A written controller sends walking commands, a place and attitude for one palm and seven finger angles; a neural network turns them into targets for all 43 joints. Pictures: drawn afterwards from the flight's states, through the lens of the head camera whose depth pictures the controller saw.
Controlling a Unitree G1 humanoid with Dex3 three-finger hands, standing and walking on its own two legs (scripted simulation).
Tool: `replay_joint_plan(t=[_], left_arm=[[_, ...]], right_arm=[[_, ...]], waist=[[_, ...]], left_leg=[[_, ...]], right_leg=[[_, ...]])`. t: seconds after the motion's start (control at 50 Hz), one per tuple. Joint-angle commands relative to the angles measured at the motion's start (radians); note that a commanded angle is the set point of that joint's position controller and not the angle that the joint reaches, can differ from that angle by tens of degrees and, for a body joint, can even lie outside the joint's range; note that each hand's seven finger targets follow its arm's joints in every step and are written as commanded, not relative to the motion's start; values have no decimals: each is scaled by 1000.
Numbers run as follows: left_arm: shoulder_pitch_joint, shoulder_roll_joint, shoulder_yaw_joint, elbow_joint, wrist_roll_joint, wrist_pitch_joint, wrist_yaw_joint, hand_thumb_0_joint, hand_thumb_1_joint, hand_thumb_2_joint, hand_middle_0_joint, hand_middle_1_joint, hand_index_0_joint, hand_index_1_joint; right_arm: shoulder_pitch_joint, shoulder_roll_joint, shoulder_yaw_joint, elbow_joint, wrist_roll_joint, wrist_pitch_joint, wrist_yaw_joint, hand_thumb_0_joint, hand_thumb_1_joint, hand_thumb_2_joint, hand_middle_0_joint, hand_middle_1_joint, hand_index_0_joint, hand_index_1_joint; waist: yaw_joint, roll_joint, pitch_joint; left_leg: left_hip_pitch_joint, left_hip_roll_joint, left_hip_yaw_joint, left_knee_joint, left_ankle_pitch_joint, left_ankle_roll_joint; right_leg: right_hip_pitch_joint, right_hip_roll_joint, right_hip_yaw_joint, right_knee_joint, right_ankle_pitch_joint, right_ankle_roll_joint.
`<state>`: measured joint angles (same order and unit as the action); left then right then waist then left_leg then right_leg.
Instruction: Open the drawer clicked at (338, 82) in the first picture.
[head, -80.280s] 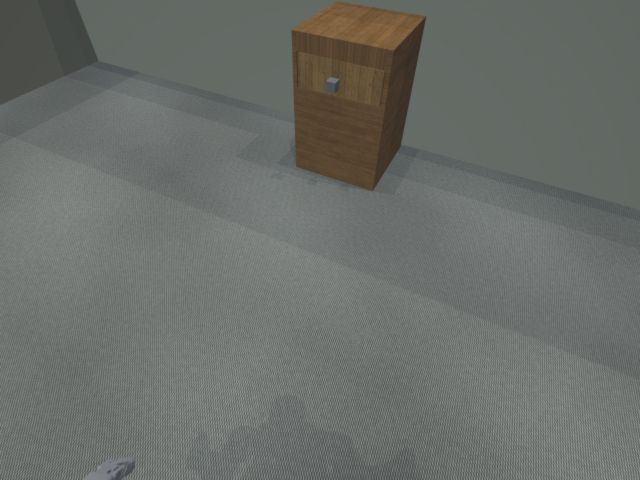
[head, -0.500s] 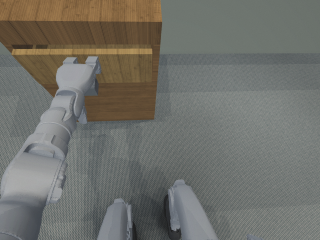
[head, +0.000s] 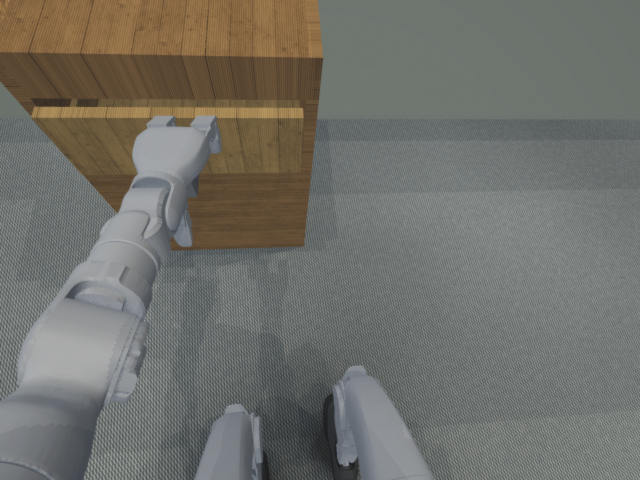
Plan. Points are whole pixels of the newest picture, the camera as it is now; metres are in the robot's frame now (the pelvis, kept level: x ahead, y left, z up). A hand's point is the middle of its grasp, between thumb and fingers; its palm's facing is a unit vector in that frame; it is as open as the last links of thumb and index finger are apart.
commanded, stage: move the hooked fingers above the handle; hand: left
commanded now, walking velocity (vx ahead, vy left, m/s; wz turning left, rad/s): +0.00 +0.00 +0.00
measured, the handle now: (182, 168) +0.59 +0.14 -0.11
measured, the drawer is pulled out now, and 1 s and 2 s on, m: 0.03 0.03 0.03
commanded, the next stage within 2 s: none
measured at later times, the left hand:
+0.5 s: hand (165, 179) +0.52 +0.14 -0.03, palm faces -0.13 -0.03 -0.99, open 13.8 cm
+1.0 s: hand (155, 186) +0.52 +0.16 -0.06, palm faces -0.19 +0.03 -0.98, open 14.2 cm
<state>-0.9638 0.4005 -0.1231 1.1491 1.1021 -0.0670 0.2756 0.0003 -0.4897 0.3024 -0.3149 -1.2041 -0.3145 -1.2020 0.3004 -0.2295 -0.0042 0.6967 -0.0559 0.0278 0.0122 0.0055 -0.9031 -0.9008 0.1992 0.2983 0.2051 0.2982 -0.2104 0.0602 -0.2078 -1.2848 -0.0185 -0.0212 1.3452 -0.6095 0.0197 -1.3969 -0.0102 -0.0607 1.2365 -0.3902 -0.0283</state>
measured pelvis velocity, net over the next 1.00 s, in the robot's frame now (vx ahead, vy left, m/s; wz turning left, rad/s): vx -0.01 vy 0.00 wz -0.02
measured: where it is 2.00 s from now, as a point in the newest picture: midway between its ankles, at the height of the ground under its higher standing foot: outside the picture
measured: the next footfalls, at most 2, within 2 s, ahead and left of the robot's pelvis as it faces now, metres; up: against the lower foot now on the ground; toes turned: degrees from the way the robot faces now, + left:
none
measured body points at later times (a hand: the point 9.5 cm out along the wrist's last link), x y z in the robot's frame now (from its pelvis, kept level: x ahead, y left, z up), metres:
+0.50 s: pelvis +0.00 +0.00 +0.00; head +0.17 +0.01 +0.41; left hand +0.52 +0.14 +0.02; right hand +0.02 -0.26 -0.13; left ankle +0.00 +0.11 -0.60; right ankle +0.09 -0.11 -0.60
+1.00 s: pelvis -0.01 +0.00 -0.02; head +0.18 -0.02 +0.39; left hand +0.53 +0.16 +0.00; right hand +0.00 -0.26 -0.16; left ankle +0.00 +0.11 -0.60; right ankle +0.09 -0.11 -0.60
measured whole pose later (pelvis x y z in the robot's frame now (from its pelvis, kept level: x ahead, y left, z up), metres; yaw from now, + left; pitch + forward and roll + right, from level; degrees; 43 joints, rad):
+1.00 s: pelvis -0.01 +0.00 -0.02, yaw -1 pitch +33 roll +0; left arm -0.96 0.50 -0.04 1.15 1.11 0.03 0.32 0.00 -0.49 0.30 -0.31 -1.21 -0.24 -1.20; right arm 0.27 -0.25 0.03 0.65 -0.03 0.05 0.00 0.01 -0.90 -0.90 0.20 0.30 0.20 0.30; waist -0.20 0.07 -0.17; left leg -1.36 -0.01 0.03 1.40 -0.62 0.03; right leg -1.50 0.01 -0.01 1.31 -0.39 -0.02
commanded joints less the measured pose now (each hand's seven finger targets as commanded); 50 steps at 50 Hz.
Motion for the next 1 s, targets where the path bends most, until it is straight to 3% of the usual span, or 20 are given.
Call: replay_joint_plan(t=[0.0, 0.06, 0.12, 0.2, 0.22, 0.24, 0.26, 0.3, 0.36, 0.42, 0.48, 0.52, 0.6, 0.68, 0.7, 0.72, 0.78, 0.82, 0.86, 0.98], left_arm=[[-367, 371, 205, -150, 65, -92, 162, 0, -500, 300, -300, -1200, -300, -1200], [-337, 369, 207, -121, 99, -29, 311, 0, -500, 300, -300, -1200, -300, -1200], [-332, 377, 211, -77, 110, 83, 398, 0, -500, 300, -300, -1200, -300, -1200], [-433, 357, 179, -162, 62, 188, 307, 0, -500, 300, -300, -1200, -300, -1200], [-435, 400, 205, -173, 41, 207, 276, 0, -500, 300, -300, -1200, -300, -1200], [-462, 386, 187, -200, 17, 221, 237, 0, -500, 300, -300, -1200, -300, -1200], [-502, 377, 175, -250, 1, 214, 198, 0, -500, 300, -300, -1200, -300, -1200], [-584, 276, 93, -374, -15, 150, 131, 0, -500, 300, -300, -1200, -300, -1200], [-560, 142, -9, -421, -15, 27, 74, 0, -500, 300, -300, -1200, -300, -1200], [-526, 114, -24, -281, 17, -49, 92, 0, -500, 300, -300, -1200, -300, -1200], [-444, 188, 56, -89, 46, -39, 165, 0, -500, 300, -300, -1200, -300, -1200], [-396, 244, 109, 4, 52, 6, 217, 0, -500, 300, -300, -1200, -300, -1200], [-352, 315, 150, 56, 93, 111, 282, 0, -500, 300, -300, -1200, -300, -1200], [-397, 339, 140, -105, 92, 144, 239, 0, -500, 300, -300, -1200, -300, -1200], [-387, 327, 139, -109, 66, 151, 220, 0, -500, 300, -300, -1200, -300, -1200], [-375, 370, 158, -98, 63, 169, 205, 0, -500, 300, -300, -1200, -300, -1200], [-358, 355, 138, -92, 37, 203, 157, 0, -500, 300, -300, -1200, -300, -1200], [-351, 391, 159, -94, 20, 194, 130, 0, -500, 300, -300, -1200, -300, -1200], [-299, 376, 148, -83, 10, 175, 102, 0, -500, 300, -300, -1200, -300, -1200], [-371, 306, 105, -220, 9, -12, 70, 0, -500, 300, -300, -1200, -300, -1200]], right_arm=[[129, -185, -40, -36, -17, -6, -24, 0, -900, -900, 200, 300, 200, 300], [93, -181, -37, -85, -20, -2, -14, 0, -900, -900, 200, 300, 200, 300], [92, -201, -48, -91, -12, 2, 1, 0, -900, -900, 200, 300, 200, 300], [152, -214, -78, -77, 11, 9, 17, 0, -900, -900, 200, 300, 200, 300], [172, -224, -80, -65, 18, 18, 16, 0, -900, -900, 200, 300, 200, 300], [172, -222, -81, -65, 24, 19, 12, 0, -900, -900, 200, 300, 200, 300], [179, -221, -86, -62, 27, 17, 4, 0, -900, -900, 200, 300, 200, 300], [191, -204, -99, -51, 24, -1, -10, 0, -900, -900, 200, 300, 200, 300], [199, -190, -107, -18, 12, -30, -31, 0, -900, -900, 200, 300, 200, 300], [200, -180, -93, 16, 6, -42, -41, 0, -900, -900, 200, 300, 200, 300], [184, -191, -66, 17, -5, -26, -28, 0, -900, -900, 200, 300, 200, 300], [153, -197, -49, -10, -9, -11, -17, 0, -900, -900, 200, 300, 200, 300], [116, -206, -38, -62, -10, 12, -1, 0, -900, -900, 200, 300, 200, 300], [134, -210, -57, -97, 5, 12, 3, 0, -900, -900, 200, 300, 200, 300], [148, -207, -65, -94, 8, 14, 2, 0, -900, -900, 200, 300, 200, 300], [158, -217, -62, -83, 13, 20, 0, 0, -900, -900, 200, 300, 200, 300], [154, -216, -55, -74, 31, 29, -9, 0, -900, -900, 200, 300, 200, 300], [155, -219, -47, -69, 34, 29, -19, 0, -900, -900, 200, 300, 200, 300], [143, -214, -40, -71, 38, 29, -27, 0, -900, -900, 200, 300, 200, 300], [153, -192, -51, -74, 26, -18, -47, 0, -900, -900, 200, 300, 200, 300]], waist=[[27, 62, -332], [37, 43, -363], [41, 32, -512], [17, 57, -784], [25, 44, -832], [14, 46, -851], [0, 37, -868], [-48, 35, -902], [-68, 75, -772], [-81, 63, -489], [-60, 55, -315], [-34, 62, -268], [6, 71, -376], [18, 95, -652], [2, 39, -684], [9, 29, -689], [10, -16, -632], [12, -47, -619], [17, -68, -572], [-15, -29, -502]], left_leg=[[-27, -16, -5, -120, 201, 37], [-93, -19, 12, -88, 212, 34], [-48, -15, 24, -83, 273, 27], [117, -6, 4, -104, 383, 20], [143, -8, -2, -117, 397, 19], [155, -8, -4, -126, 387, 22], [177, -7, -12, -134, 373, 25], [260, 0, -40, -137, 368, 30], [325, -1, -52, -138, 353, 25], [232, -3, -44, -145, 255, 28], [89, -10, -35, -138, 198, 26], [10, -14, -12, -130, 188, 28], [-32, -19, 20, -101, 259, 27], [42, -11, 31, -83, 341, 26], [39, -14, 33, -78, 356, 32], [23, -15, 33, -85, 344, 32], [-6, -16, 35, -115, 263, 36], [-26, -15, 34, -118, 229, 41], [-43, -17, 38, -124, 194, 43], [-43, -12, 29, -98, 138, 48]], right_leg=[[333, 28, 47, -38, 30, -31], [334, 27, 54, -13, 27, -25], [409, 24, 55, 5, 113, -17], [578, 24, 46, 0, 290, 0], [623, 23, 44, -10, 318, 3], [649, 25, 47, -22, 327, 7], [657, 24, 49, -37, 322, 11], [621, 21, 51, -61, 313, 16], [479, 21, 38, -79, 243, 9], [326, 24, 28, -99, 106, -2], [245, 28, 17, -73, 26, -23], [243, 29, 23, -60, 7, -28], [339, 29, 39, -24, 95, -25], [519, 30, 58, 1, 253, -14], [568, 30, 60, -4, 297, -8], [599, 27, 64, -9, 303, -3], [618, 24, 69, -47, 228, 5], [616, 22, 76, -55, 193, 9], [600, 22, 80, -69, 153, 11], [488, 23, 86, -66, 65, 3]])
